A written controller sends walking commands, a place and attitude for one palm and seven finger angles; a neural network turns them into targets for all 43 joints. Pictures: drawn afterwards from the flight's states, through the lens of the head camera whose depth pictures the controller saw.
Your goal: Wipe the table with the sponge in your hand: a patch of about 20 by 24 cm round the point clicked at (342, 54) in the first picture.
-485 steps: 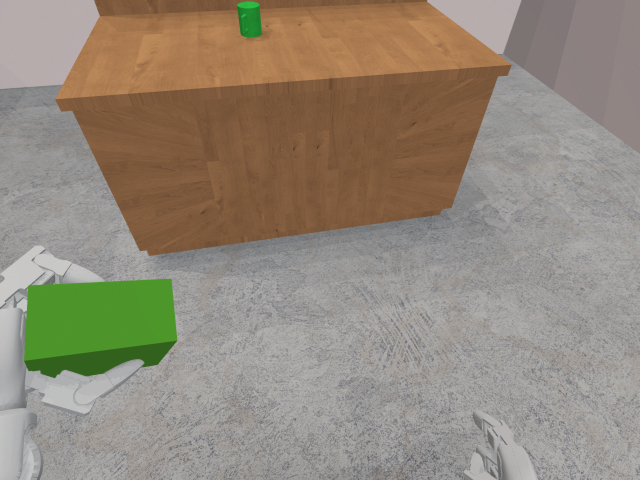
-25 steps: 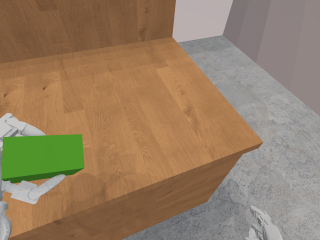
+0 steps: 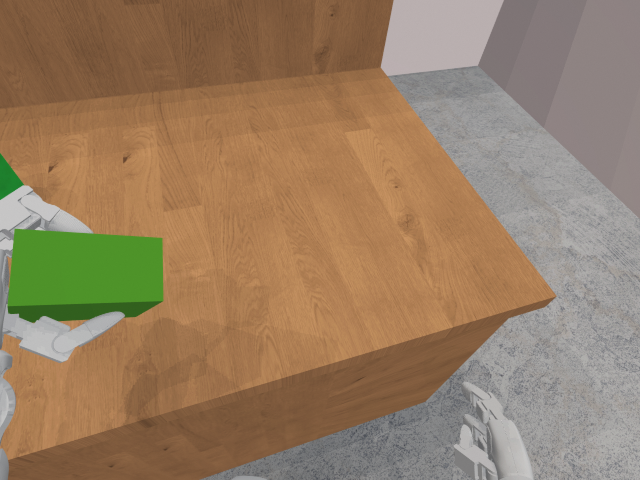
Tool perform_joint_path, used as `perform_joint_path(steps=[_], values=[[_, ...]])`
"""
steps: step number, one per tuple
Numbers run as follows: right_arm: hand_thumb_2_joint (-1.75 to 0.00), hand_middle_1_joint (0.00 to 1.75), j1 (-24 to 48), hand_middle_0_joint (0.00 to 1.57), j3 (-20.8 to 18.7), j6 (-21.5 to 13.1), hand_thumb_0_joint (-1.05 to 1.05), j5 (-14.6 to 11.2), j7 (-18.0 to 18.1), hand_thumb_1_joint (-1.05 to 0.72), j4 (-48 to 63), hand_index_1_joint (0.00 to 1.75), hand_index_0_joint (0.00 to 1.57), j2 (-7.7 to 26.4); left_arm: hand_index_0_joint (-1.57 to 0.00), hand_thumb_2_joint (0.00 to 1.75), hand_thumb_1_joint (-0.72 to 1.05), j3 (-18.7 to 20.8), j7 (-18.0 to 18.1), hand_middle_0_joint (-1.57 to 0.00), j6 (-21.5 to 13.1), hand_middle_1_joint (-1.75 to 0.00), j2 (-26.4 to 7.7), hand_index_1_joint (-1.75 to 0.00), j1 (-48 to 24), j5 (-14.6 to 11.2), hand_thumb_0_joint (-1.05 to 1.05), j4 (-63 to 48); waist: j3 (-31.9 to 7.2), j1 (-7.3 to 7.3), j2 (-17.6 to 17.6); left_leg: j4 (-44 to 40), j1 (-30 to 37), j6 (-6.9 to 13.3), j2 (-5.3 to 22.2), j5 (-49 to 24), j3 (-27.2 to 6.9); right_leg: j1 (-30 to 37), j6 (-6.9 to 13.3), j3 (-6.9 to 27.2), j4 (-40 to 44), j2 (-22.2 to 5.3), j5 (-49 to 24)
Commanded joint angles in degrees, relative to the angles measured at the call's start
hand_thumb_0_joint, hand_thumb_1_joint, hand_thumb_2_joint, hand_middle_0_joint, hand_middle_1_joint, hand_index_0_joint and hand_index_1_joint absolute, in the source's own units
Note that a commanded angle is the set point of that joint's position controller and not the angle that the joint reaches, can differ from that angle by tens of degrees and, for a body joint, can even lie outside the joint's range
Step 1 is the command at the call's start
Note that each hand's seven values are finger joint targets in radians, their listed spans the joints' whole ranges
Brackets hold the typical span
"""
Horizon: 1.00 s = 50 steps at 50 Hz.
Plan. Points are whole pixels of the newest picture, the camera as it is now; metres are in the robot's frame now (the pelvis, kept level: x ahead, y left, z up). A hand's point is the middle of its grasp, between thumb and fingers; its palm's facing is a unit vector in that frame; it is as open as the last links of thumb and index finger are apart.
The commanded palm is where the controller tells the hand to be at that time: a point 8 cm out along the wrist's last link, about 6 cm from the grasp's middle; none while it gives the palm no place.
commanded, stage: come to a stop and stand still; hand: left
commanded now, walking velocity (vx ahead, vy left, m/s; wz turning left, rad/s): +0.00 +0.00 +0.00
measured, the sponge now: (106, 280) +0.25 +0.25 +0.14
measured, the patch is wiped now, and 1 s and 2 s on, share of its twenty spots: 0.00 0.00 0.00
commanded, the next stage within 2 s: look again from close up in 1.48 s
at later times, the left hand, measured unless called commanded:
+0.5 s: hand out of the picture +0.17 +0.31 +0.16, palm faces +0.46 -0.82 -0.35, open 10.2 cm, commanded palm +0.10 +0.33 +0.18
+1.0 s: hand (14, 314) +0.20 +0.30 +0.16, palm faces +0.42 -0.82 -0.38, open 10.2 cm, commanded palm +0.14 +0.33 +0.18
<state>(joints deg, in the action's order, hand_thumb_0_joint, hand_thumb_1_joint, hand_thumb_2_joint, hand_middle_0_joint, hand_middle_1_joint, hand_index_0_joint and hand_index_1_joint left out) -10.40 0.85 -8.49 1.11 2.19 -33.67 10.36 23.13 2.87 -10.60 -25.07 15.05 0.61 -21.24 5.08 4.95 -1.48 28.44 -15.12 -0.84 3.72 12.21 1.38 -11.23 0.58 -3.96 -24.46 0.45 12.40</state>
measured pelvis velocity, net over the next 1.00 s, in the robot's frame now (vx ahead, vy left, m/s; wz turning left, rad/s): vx -0.01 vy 0.04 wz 0.05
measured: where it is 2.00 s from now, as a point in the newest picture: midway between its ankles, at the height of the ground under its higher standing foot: outside the picture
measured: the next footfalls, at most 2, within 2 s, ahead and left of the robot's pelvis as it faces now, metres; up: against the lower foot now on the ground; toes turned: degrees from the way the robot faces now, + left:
none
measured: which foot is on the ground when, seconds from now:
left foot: down 0.00-1.00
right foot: down 0.00-1.00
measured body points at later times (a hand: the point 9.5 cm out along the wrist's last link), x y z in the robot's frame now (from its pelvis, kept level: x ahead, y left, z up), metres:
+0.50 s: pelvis -0.05 +0.04 +0.00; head -0.03 +0.07 +0.44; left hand +0.13 +0.35 +0.18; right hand +0.12 -0.17 -0.08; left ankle +0.03 +0.13 -0.74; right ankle +0.01 -0.11 -0.74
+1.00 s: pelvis -0.01 +0.04 +0.00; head +0.02 +0.08 +0.45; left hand +0.17 +0.35 +0.18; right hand +0.19 -0.16 -0.06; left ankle +0.03 +0.13 -0.74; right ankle +0.01 -0.10 -0.74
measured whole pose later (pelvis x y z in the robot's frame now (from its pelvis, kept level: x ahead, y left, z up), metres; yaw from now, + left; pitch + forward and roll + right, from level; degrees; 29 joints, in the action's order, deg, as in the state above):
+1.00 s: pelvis -0.01 +0.04 +0.00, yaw +3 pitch -1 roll -2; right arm -10.9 1.7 -11.6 0.1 1.2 -34.2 10.5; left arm 20.5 4.7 -14.3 -20.1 22.6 0.0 -26.5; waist 4.5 2.5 -2.2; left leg 26.2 -15.2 2.5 -0.9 10.1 0.7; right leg -10.1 -2.2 2.4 -21.6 0.0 10.6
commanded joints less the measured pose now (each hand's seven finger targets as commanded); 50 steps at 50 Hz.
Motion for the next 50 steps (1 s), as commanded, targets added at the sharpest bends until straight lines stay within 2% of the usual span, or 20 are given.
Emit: perform_joint_path(steps=[1,3,5,8,10,11,13,16,19,24,28,30,31,35,36,40,41,45,46,50], values=[[-0.90,0.30,2.4,0.20,-4.7,-4.6,0.00,-1.7,-0.5,-0.90,9.2,0.30,0.20,8.7,-1.20,1.30,0.10,1.0,2.6,-1.20,-5.1,-1.60,-3.5,-1.60,-5.2,-3.1,0.00,-13.6,-16.9,-2.92,12.9,-2.3,9.7,2.0,0.2,-18.5,0.0,5.2,0.8,8.0,-0.7,-6.5,-20.9],[-0.90,0.30,3.4,0.20,-4.2,-4.6,0.00,-1.5,-1.6,-0.90,9.9,0.30,0.20,8.4,-1.20,1.30,0.10,0.2,3.2,-1.20,-5.4,-1.60,-3.8,-1.60,1.5,-3.5,0.00,-18.4,-17.0,-2.20,9.8,-2.6,7.4,2.1,1.3,-17.2,-1.9,6.2,0.2,7.2,0.0,-5.4,-13.7],[-0.90,0.30,5.5,0.20,-3.5,-4.7,0.00,-2.2,-1.8,-0.90,10.2,0.30,0.20,7.9,-1.20,1.30,0.10,0.7,3.8,-1.20,-4.8,-1.60,-3.5,-1.60,9.1,-3.8,0.00,-17.9,-15.0,-2.38,4.9,-4.5,4.6,2.2,1.3,-7.6,-2.2,4.9,0.1,6.5,1.1,-4.8,-5.6],[-0.90,0.30,4.7,0.20,-3.4,-3.9,0.00,-1.8,-0.5,-0.90,10.9,0.30,0.20,8.2,-1.20,1.30,0.10,5.4,4.2,-1.20,-5.2,-1.60,-7.7,-1.60,8.8,-4.0,0.00,-17.2,-7.2,-2.97,-3.5,-6.1,-1.2,1.8,-0.1,8.3,-3.4,-1.4,0.3,7.5,7.1,-5.3,10.1],[-0.90,0.30,5.2,0.20,-3.3,-3.3,0.00,-2.1,0.7,-0.90,10.2,0.30,0.20,8.5,-1.20,1.30,0.10,9.9,5.0,-1.20,-5.5,-1.60,-11.4,-1.60,8.1,-3.9,0.00,-16.2,-4.3,-3.35,-1.9,-7.3,0.1,1.8,0.0,11.8,-3.5,-6.8,0.5,7.5,8.7,-4.7,16.9],[-0.90,0.30,4.1,0.20,-3.0,-3.1,0.00,-1.8,1.0,-0.90,10.5,0.30,0.20,8.4,-1.20,1.30,0.10,7.5,4.7,-1.20,-6.0,-1.60,-8.5,-1.60,6.4,-4.1,0.00,-15.6,-4.0,-4.03,0.5,-9.4,-2.7,2.2,0.3,15.2,-4.9,-5.4,0.3,6.2,7.4,-4.2,18.0],[-0.90,0.30,3.5,0.20,-3.1,-3.7,0.00,-2.1,1.4,-0.90,10.7,0.30,0.20,8.6,-1.20,1.30,0.10,7.7,4.7,-1.20,-6.9,-1.60,-8.7,-1.60,3.3,-3.8,0.00,-15.9,-4.2,-3.74,7.3,-12.8,-6.5,3.1,1.9,19.9,-6.1,-1.0,0.1,5.7,3.3,-2.8,15.0],[-0.90,0.30,3.3,0.20,-2.8,-5.0,0.00,-1.8,1.2,-0.90,9.7,0.30,0.20,8.6,-1.20,1.30,0.10,6.5,4.6,-1.20,-8.0,-1.60,-8.6,-1.60,-1.6,-2.9,0.00,-18.2,-7.0,-3.51,11.4,-13.4,-6.5,3.8,2.4,19.3,-6.3,3.7,0.0,3.9,0.1,-2.0,8.3],[-0.90,0.30,2.4,0.20,-3.0,-7.0,0.00,-1.9,0.4,-0.90,9.2,0.30,0.20,8.6,-1.20,1.30,0.10,3.5,4.1,-1.20,-8.2,-1.60,-6.2,-1.60,-1.1,-2.1,0.00,-19.2,-9.6,-3.09,10.1,-12.0,-5.1,3.8,2.2,18.1,-6.0,5.9,0.2,4.7,-0.2,-2.0,6.1],[-0.90,0.30,2.1,0.20,-3.1,-8.0,0.00,-1.7,-0.8,-0.90,7.9,0.30,0.20,8.8,-1.20,1.30,0.10,1.0,3.7,-1.20,-7.7,-1.60,-3.8,-1.60,0.8,-1.1,0.00,-18.0,-6.6,-3.43,5.5,-11.9,-4.5,3.0,1.5,20.1,-7.0,1.2,0.2,6.5,3.1,-1.7,9.8],[-0.90,0.30,2.2,0.20,-2.9,-7.5,0.00,-1.4,-0.8,-0.90,7.3,0.30,0.20,8.7,-1.20,1.30,0.10,2.8,3.7,-1.20,-7.8,-1.60,-4.7,-1.60,0.0,-0.9,0.00,-16.2,-5.4,-3.66,6.2,-13.1,-4.1,2.8,1.8,20.3,-7.9,0.0,0.1,7.1,3.4,-1.0,9.0],[-0.90,0.30,3.7,0.20,-2.7,-7.2,0.00,-1.4,-0.6,-0.90,6.9,0.30,0.20,8.4,-1.20,1.30,0.10,6.0,3.9,-1.20,-7.6,-1.60,-7.6,-1.60,-0.4,-0.6,0.00,-16.2,-5.9,-3.39,6.2,-13.2,-3.3,2.4,1.8,19.5,-7.4,0.2,0.1,7.3,3.7,-0.8,8.8],[-0.90,0.30,2.7,0.20,-2.4,-6.9,0.00,-1.3,-0.6,-0.90,7.1,0.30,0.20,8.0,-1.20,1.30,0.10,3.4,3.3,-1.20,-7.9,-1.60,-4.4,-1.60,-0.1,-1.1,0.00,-15.1,-5.8,-3.70,6.0,-13.5,-3.2,2.7,1.8,19.4,-8.3,0.3,0.0,6.8,3.9,-0.6,7.9],[-0.90,0.30,4.0,0.20,-2.4,-7.1,0.00,-1.6,-0.6,-0.90,7.8,0.30,0.20,7.9,-1.20,1.30,0.10,4.8,3.2,-1.20,-7.8,-1.60,-6.1,-1.60,-0.6,-0.9,0.00,-17.9,-7.8,-3.54,7.3,-13.8,-1.1,2.5,2.2,17.8,-7.9,1.5,0.1,7.4,3.5,-0.6,5.4],[-0.90,0.30,3.3,0.20,-2.2,-6.9,0.00,-1.3,-0.6,-0.90,8.0,0.30,0.20,7.9,-1.20,1.30,0.10,2.9,2.9,-1.20,-7.9,-1.60,-4.1,-1.60,0.4,-1.3,0.00,-17.2,-8.1,-3.58,7.2,-14.0,-1.7,3.0,2.2,17.7,-8.6,2.3,-0.1,7.0,3.9,-0.5,4.1],[-0.90,0.30,4.3,0.20,-2.3,-7.4,0.00,-1.7,-0.7,-0.90,8.2,0.30,0.20,8.0,-1.20,1.30,0.10,3.7,3.4,-1.20,-7.7,-1.60,-5.5,-1.60,0.6,-0.7,0.00,-20.3,-9.9,-3.47,8.6,-13.2,0.2,2.6,2.2,13.5,-7.7,3.4,0.0,7.3,3.2,-1.0,0.7],[-0.90,0.30,3.2,0.20,-2.2,-7.2,0.00,-1.3,-0.7,-0.90,8.2,0.30,0.20,8.1,-1.20,1.30,0.10,1.4,2.9,-1.20,-7.7,-1.60,-3.0,-1.60,1.3,-1.1,0.00,-18.9,-9.1,-3.65,7.7,-13.6,-0.9,2.8,2.1,13.0,-8.5,3.7,-0.1,6.7,3.5,-0.7,-0.2],[-0.90,0.30,3.8,0.20,-2.5,-6.8,0.00,-1.7,-0.5,-0.90,7.9,0.30,0.20,8.3,-1.20,1.30,0.10,4.2,3.6,-1.20,-7.0,-1.60,-5.7,-1.60,1.8,-0.9,0.00,-18.3,-9.4,-3.61,5.8,-10.7,1.8,1.9,1.1,6.1,-6.3,2.3,0.3,8.1,4.7,-1.7,-3.0],[-0.90,0.30,3.0,0.20,-2.4,-6.3,0.00,-1.3,-0.5,-0.90,7.7,0.30,0.20,8.2,-1.20,1.30,0.10,1.6,3.0,-1.20,-7.3,-1.60,-3.0,-1.60,2.1,-1.5,0.00,-17.1,-9.3,-3.82,5.5,-10.6,1.8,2.0,0.9,4.9,-6.6,2.2,0.2,7.4,5.3,-1.6,-3.4],[-0.90,0.30,4.1,0.20,-2.6,-5.7,0.00,-1.7,-0.2,-0.90,8.0,0.30,0.20,8.2,-1.20,1.30,0.10,5.1,3.7,-1.20,-6.7,-1.60,-6.4,-1.60,3.4,-1.5,0.00,-17.8,-10.6,-3.60,5.5,-8.9,3.9,1.5,0.6,-0.9,-5.3,2.7,0.4,8.2,4.9,-2.4,-7.2]])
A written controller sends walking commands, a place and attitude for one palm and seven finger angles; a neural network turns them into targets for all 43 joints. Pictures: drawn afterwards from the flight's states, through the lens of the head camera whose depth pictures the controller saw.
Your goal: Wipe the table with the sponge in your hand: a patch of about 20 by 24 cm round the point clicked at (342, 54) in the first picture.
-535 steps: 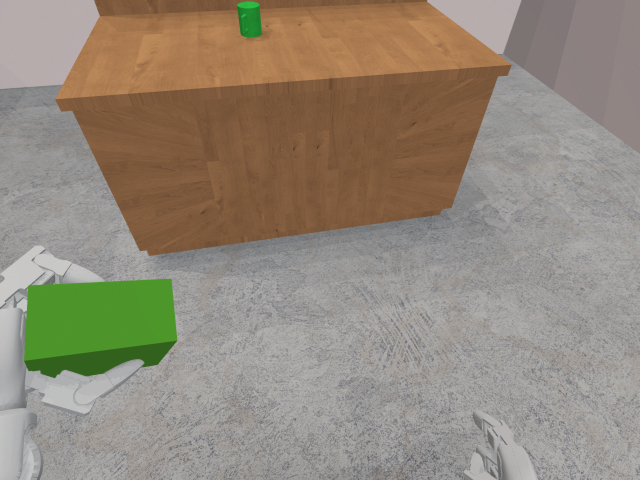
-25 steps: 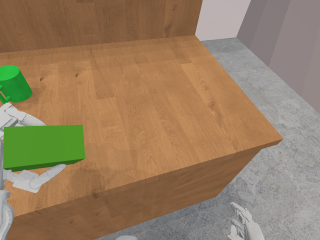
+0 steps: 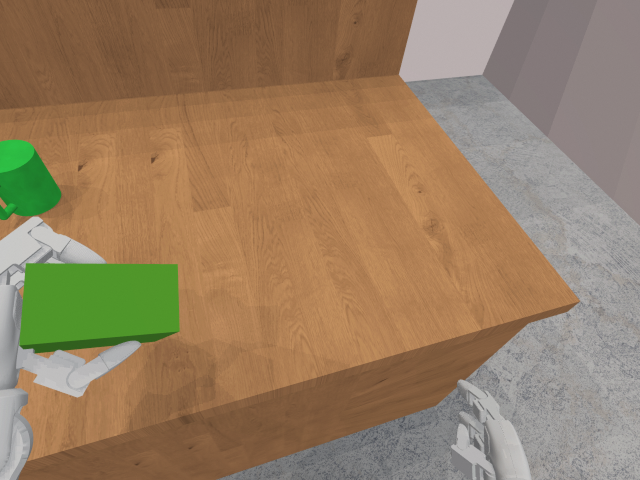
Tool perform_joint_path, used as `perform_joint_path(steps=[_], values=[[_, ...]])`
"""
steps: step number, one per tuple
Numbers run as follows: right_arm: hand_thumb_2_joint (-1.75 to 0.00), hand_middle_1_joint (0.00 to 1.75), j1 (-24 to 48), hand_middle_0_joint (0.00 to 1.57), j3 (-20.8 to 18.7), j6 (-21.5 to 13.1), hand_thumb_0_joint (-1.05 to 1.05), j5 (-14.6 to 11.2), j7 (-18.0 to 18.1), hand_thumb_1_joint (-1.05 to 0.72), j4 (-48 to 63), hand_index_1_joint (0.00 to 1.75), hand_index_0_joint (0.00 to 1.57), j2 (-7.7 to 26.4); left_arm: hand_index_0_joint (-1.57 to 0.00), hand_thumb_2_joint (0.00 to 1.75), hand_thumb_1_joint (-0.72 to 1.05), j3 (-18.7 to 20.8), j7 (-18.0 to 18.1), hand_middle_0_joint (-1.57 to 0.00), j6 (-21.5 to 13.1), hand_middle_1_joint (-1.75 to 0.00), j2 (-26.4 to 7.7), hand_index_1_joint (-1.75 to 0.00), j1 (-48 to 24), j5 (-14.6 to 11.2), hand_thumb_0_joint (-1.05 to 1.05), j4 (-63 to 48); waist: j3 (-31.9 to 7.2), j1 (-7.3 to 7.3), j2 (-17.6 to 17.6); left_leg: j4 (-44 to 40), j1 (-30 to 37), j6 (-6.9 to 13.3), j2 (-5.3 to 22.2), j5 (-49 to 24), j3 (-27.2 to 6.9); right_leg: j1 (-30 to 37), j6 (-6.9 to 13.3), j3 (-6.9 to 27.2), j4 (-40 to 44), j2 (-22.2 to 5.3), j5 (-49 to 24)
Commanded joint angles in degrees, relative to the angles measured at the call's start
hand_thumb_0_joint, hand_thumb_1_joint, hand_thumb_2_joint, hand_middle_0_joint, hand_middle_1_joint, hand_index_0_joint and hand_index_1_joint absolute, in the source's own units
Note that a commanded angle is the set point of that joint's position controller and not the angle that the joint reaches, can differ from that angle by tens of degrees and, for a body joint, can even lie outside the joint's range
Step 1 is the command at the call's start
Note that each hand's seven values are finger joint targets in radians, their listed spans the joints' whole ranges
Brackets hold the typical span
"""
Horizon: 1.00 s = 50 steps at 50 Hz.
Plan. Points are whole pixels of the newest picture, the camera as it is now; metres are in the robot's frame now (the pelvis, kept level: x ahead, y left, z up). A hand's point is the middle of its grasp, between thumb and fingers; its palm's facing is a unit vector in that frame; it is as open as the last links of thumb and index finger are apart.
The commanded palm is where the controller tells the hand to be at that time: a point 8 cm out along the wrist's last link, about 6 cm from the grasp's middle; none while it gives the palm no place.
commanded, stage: come to a stop and stand still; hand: left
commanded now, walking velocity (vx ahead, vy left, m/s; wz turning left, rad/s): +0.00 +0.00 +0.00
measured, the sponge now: (123, 308) +0.23 +0.22 +0.14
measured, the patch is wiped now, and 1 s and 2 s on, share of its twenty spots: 0.00 0.00 0.00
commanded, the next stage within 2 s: look again from close up in 0.48 s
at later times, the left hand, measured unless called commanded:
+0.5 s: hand (111, 284) +0.25 +0.24 +0.15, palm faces +0.35 -0.85 -0.40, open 10.2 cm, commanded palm +0.19 +0.27 +0.17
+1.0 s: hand (104, 302) +0.23 +0.24 +0.15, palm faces +0.35 -0.85 -0.39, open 10.2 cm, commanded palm +0.17 +0.27 +0.17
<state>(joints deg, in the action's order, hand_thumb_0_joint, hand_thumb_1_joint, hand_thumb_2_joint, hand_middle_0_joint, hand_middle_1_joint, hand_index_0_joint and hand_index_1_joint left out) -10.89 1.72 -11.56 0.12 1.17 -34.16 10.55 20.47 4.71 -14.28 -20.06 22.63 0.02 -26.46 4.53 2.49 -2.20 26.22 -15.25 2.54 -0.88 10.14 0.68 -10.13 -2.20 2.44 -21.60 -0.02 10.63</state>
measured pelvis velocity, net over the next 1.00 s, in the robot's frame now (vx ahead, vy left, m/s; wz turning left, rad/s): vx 0.01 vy -0.01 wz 0.00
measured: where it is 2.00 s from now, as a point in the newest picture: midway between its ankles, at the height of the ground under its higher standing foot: outside the picture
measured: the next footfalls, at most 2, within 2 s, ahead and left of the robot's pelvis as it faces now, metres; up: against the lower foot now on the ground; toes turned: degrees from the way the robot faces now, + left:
none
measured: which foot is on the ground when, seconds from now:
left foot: down 0.00-1.00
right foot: down 0.00-1.00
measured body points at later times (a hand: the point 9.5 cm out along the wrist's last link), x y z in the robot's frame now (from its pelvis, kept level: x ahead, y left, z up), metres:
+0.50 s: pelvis +0.03 -0.01 +0.00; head +0.06 +0.01 +0.45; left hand +0.22 +0.28 +0.17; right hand +0.21 -0.24 -0.07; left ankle +0.04 +0.09 -0.74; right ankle +0.01 -0.15 -0.74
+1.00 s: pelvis +0.01 -0.01 +0.00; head +0.04 +0.01 +0.45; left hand +0.21 +0.28 +0.17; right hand +0.19 -0.23 -0.07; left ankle +0.04 +0.09 -0.74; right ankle +0.01 -0.15 -0.74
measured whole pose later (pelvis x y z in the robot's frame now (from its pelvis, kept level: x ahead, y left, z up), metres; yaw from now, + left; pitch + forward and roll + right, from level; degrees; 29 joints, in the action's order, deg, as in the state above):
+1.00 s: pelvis +0.01 -0.01 +0.00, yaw +0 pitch +0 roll -1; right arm -11.5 1.2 -6.9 -0.6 3.0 -33.7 11.2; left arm 19.3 5.3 -10.7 -20.0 25.9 -1.7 -25.8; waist 2.9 1.2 -0.6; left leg 24.9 -14.2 1.8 -0.3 10.6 0.4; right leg -9.1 -1.4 2.2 -20.3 0.6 11.1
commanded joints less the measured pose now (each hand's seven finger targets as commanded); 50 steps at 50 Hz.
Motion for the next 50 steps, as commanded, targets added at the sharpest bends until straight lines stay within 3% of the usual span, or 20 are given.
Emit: perform_joint_path(steps=[1,5,6,9,10,11,15,16,20,21,24,30,31,35,36,40,41,45,46,50], values=[[-0.90,0.30,3.8,0.20,-3.3,-2.2,0.00,-0.5,0.8,-0.90,8.6,0.30,0.20,7.8,-1.20,1.30,0.10,4.9,1.2,-1.20,-3.1,-1.60,-8.4,-1.60,-3.1,-1.6,0.00,-11.5,-9.9,-1.29,5.4,-6.6,3.9,-1.5,5.0,-0.1,-4.9,1.8,3.1,1.0,2.4,-1.8,-6.3],[-0.90,0.30,5.1,0.20,-3.5,-1.7,0.00,-0.9,1.1,-0.90,9.1,0.30,0.20,7.9,-1.20,1.30,0.10,8.4,1.8,-1.20,-2.6,-1.60,-12.0,-1.60,-1.2,-1.8,0.00,-14.5,-12.5,-1.04,5.7,-4.8,6.3,-1.8,5.0,-6.0,-4.1,2.7,3.2,1.7,1.4,-2.6,-10.5],[-0.90,0.30,4.1,0.20,-3.5,-1.3,0.00,-0.6,1.1,-0.90,9.0,0.30,0.20,7.9,-1.20,1.30,0.10,6.1,1.3,-1.20,-2.7,-1.60,-9.4,-1.60,0.0,-2.4,0.00,-13.6,-12.6,-1.22,4.9,-4.6,6.1,-1.5,4.9,-8.2,-4.2,3.3,3.2,0.8,1.6,-2.4,-11.9],[-0.90,0.30,4.0,0.20,-4.0,-0.9,0.00,-1.0,1.3,-0.90,9.7,0.30,0.20,8.0,-1.20,1.30,0.10,7.3,1.5,-1.20,-2.3,-1.60,-10.9,-1.60,1.2,-2.8,0.00,-15.5,-14.2,-1.23,5.3,-3.1,8.0,-1.6,5.5,-13.6,-4.3,4.1,3.2,1.3,0.6,-3.2,-15.6],[-0.90,0.30,5.0,0.20,-3.7,-0.8,0.00,-1.1,1.4,-0.90,9.4,0.30,0.20,8.0,-1.20,1.30,0.10,9.0,1.9,-1.20,-2.1,-1.60,-12.5,-1.60,1.1,-2.4,0.00,-16.0,-14.0,-1.13,5.6,-3.3,7.9,-1.9,5.4,-12.5,-3.7,3.3,3.2,1.4,0.5,-3.0,-14.8],[-0.90,0.30,4.3,0.20,-3.5,-0.4,0.00,-0.8,1.4,-0.90,9.3,0.30,0.20,7.9,-1.20,1.30,0.10,6.5,1.4,-1.20,-2.2,-1.60,-9.7,-1.60,2.4,-3.0,0.00,-14.0,-13.4,-1.30,5.0,-3.6,7.7,-1.4,5.3,-12.6,-4.0,3.2,3.1,0.6,1.1,-2.9,-14.7],[-0.90,0.30,4.7,0.20,-3.8,0.1,0.00,-1.2,1.8,-0.90,9.3,0.30,0.20,8.1,-1.20,1.30,0.10,8.4,2.0,-1.20,-1.3,-1.60,-11.8,-1.60,1.4,-2.6,0.00,-14.3,-12.4,-1.34,5.6,-3.5,8.0,-1.8,5.6,-11.3,-3.4,2.0,3.1,1.9,1.1,-3.1,-14.2],[-0.90,0.30,4.1,0.20,-3.6,0.5,0.00,-0.8,1.9,-0.90,9.1,0.30,0.20,8.1,-1.20,1.30,0.10,6.5,1.6,-1.20,-1.4,-1.60,-9.6,-1.60,2.2,-3.1,0.00,-12.2,-11.9,-1.47,4.8,-3.8,7.1,-1.3,5.4,-10.8,-3.7,2.3,3.1,1.1,1.8,-3.1,-14.0],[-0.90,0.30,4.9,0.20,-3.8,0.7,0.00,-1.3,2.1,-0.90,9.4,0.30,0.20,8.1,-1.20,1.30,0.10,7.7,2.1,-1.20,-0.7,-1.60,-11.5,-1.60,0.5,-2.6,0.00,-14.0,-12.7,-1.44,4.5,-3.3,8.3,-1.6,5.6,-11.6,-3.3,2.4,3.1,1.9,1.3,-3.3,-15.2],[-0.90,0.30,4.1,0.20,-3.8,1.0,0.00,-0.9,2.1,-0.90,9.1,0.30,0.20,8.2,-1.20,1.30,0.10,5.6,1.7,-1.20,-0.9,-1.60,-9.1,-1.60,1.0,-3.1,0.00,-12.7,-12.7,-1.61,4.1,-3.6,8.0,-1.2,5.5,-11.8,-3.6,2.6,3.1,1.0,1.6,-3.2,-14.9],[-0.90,0.30,4.1,0.20,-4.1,0.9,0.00,-1.2,2.2,-0.90,9.7,0.30,0.20,8.2,-1.20,1.30,0.10,5.8,1.9,-1.20,-0.7,-1.60,-10.3,-1.60,-0.3,-2.9,0.00,-15.2,-13.4,-1.58,5.7,-3.3,8.9,-1.3,5.8,-14.1,-4.0,3.4,3.2,1.5,1.0,-3.6,-16.0],[-0.90,0.30,4.9,0.20,-3.8,1.1,0.00,-1.2,2.2,-0.90,9.6,0.30,0.20,8.0,-1.20,1.30,0.10,7.9,2.4,-1.20,-0.6,-1.60,-12.2,-1.60,0.0,-2.4,0.00,-15.6,-12.2,-1.40,5.7,-4.3,7.7,-1.6,5.7,-10.0,-3.7,2.4,3.2,1.7,1.4,-3.1,-12.8],[-0.90,0.30,4.4,0.20,-3.4,1.5,0.00,-0.9,2.2,-0.90,9.4,0.30,0.20,7.8,-1.20,1.30,0.10,5.6,1.9,-1.20,-0.7,-1.60,-9.5,-1.60,1.2,-3.0,0.00,-13.2,-11.6,-1.55,5.6,-4.8,7.1,-1.1,5.6,-8.6,-3.9,2.3,3.1,0.8,2.2,-3.1,-11.7],[-0.90,0.30,4.8,0.20,-3.6,1.5,0.00,-1.2,2.2,-0.90,9.6,0.30,0.20,8.0,-1.20,1.30,0.10,7.6,2.2,-1.20,-0.4,-1.60,-11.6,-1.60,0.2,-2.6,0.00,-13.7,-11.4,-1.63,5.4,-5.4,6.9,-1.7,5.8,-7.9,-3.8,2.2,3.1,1.3,1.9,-2.9,-11.2],[-0.90,0.30,4.4,0.20,-3.4,1.7,0.00,-0.9,2.3,-0.90,9.5,0.30,0.20,7.9,-1.20,1.30,0.10,5.2,1.7,-1.20,-0.6,-1.60,-9.0,-1.60,0.7,-3.1,0.00,-12.1,-10.8,-1.73,5.1,-5.9,6.2,-1.3,5.7,-6.7,-4.2,2.2,3.0,0.6,2.6,-2.8,-10.2],[-0.90,0.30,4.9,0.20,-3.6,1.5,0.00,-1.2,2.2,-0.90,9.7,0.30,0.20,8.0,-1.20,1.30,0.10,6.5,2.1,-1.20,-0.2,-1.60,-10.9,-1.60,-1.1,-2.4,0.00,-13.1,-9.8,-1.78,5.5,-6.4,5.5,-1.5,5.7,-2.5,-4.0,1.2,3.1,1.3,3.0,-2.8,-7.6],[-0.90,0.30,4.4,0.20,-3.4,1.7,0.00,-1.0,2.3,-0.90,9.5,0.30,0.20,8.0,-1.20,1.30,0.10,4.4,1.7,-1.20,-0.5,-1.60,-8.7,-1.60,-0.6,-2.8,0.00,-11.8,-9.6,-1.84,5.2,-6.7,5.0,-1.1,5.6,-1.4,-4.4,1.3,3.0,0.6,3.5,-2.6,-6.6],[-0.90,0.30,5.1,0.20,-3.5,1.3,0.00,-1.2,2.4,-0.90,9.6,0.30,0.20,7.9,-1.20,1.30,0.10,6.4,2.2,-1.20,-0.3,-1.60,-11.2,-1.60,-2.1,-2.1,0.00,-13.3,-8.8,-1.74,5.3,-7.1,4.3,-1.3,5.5,2.0,-4.2,0.6,3.1,1.6,3.7,-2.5,-4.5],[-0.90,0.30,4.7,0.20,-3.3,1.5,0.00,-0.8,2.3,-0.90,9.5,0.30,0.20,7.9,-1.20,1.30,0.10,4.3,1.8,-1.20,-0.5,-1.60,-8.7,-1.60,-1.3,-2.5,0.00,-11.6,-8.6,-1.82,5.5,-7.4,3.7,-0.8,5.4,3.1,-4.6,0.7,3.1,0.9,4.2,-2.5,-3.6],[-0.90,0.30,5.2,0.20,-3.5,1.0,0.00,-1.1,2.3,-0.90,9.5,0.30,0.20,8.0,-1.20,1.30,0.10,7.2,2.4,-1.20,-0.6,-1.60,-11.9,-1.60,-2.4,-2.0,0.00,-14.1,-9.5,-1.76,5.6,-6.9,4.1,-1.3,5.3,3.3,-4.6,0.5,3.3,1.8,3.9,-2.6,-3.1]])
